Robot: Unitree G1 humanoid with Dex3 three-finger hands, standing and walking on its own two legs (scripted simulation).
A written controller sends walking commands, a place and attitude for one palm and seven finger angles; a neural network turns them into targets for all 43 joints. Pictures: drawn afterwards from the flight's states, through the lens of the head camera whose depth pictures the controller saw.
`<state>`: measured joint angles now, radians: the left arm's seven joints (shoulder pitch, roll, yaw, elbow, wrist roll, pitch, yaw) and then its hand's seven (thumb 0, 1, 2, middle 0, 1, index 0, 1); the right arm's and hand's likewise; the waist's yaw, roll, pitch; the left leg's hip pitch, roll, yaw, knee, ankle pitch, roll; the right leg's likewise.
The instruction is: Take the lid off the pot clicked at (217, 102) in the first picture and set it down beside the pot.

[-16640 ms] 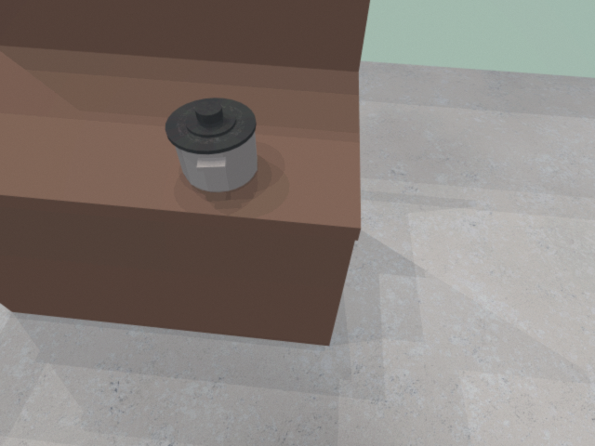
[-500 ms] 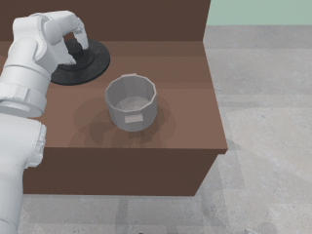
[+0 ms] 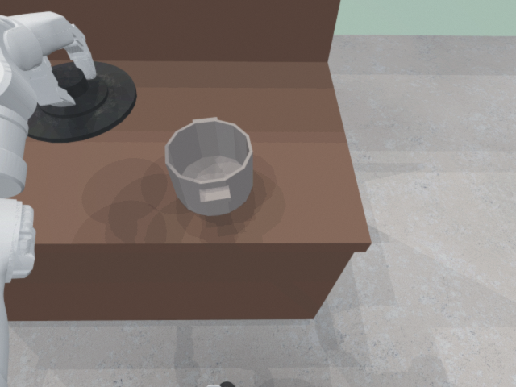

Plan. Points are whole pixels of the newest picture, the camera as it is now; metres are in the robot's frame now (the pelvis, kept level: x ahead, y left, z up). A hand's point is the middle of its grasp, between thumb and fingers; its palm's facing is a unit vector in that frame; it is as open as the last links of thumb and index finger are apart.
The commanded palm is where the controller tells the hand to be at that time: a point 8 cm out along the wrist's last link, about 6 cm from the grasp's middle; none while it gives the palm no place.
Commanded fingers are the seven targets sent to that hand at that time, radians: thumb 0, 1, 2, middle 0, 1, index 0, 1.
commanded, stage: move the lid sideways beside the pot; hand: left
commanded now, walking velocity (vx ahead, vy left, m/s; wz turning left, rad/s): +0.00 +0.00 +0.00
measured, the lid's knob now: (67, 82) +0.50 +0.28 +0.19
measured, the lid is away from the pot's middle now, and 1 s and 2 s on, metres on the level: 0.19 0.23 0.24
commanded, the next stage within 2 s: lower the lid onto the table in 0.58 s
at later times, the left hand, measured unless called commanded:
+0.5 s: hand (16, 88) +0.46 +0.32 +0.21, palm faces -0.34 -0.11 -0.93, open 8.2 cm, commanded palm +0.48 +0.32 +0.30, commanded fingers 0.00 0.64 1.01 -0.79 -1.08 -0.73 -1.04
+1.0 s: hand (34, 96) +0.47 +0.32 +0.19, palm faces -0.38 -0.14 -0.92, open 8.2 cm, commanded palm +0.49 +0.32 +0.27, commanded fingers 0.00 0.64 1.01 -0.79 -1.08 -0.73 -1.04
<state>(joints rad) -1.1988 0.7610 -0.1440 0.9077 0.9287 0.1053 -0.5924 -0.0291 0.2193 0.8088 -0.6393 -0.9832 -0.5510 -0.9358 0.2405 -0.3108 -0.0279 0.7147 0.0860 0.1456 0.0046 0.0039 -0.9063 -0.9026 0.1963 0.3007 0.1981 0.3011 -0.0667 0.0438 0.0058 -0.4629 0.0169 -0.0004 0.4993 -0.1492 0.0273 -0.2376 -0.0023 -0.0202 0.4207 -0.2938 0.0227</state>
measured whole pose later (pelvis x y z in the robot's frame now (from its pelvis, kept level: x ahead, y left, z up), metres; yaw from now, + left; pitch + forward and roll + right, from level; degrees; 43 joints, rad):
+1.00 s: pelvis +0.00 +0.01 +0.00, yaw +0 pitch +8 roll -3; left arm -1.23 0.86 -0.10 1.03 0.93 -0.02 -0.60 -0.03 0.22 0.81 -0.64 -0.98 -0.55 -0.93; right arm 0.26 -0.31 -0.02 0.74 0.10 0.15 -0.01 0.00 -0.91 -0.90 0.20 0.30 0.20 0.30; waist -0.09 0.03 0.03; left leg -0.52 0.02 0.00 0.54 -0.17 0.04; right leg -0.28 0.00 -0.02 0.42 -0.29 0.03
